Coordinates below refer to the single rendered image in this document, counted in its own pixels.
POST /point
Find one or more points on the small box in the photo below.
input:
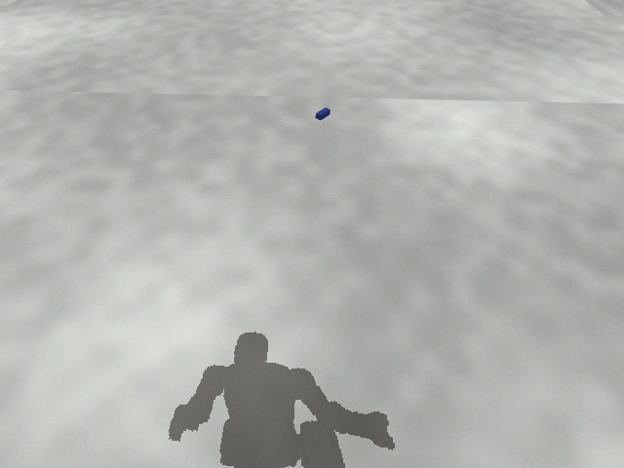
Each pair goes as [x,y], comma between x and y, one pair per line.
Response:
[323,113]

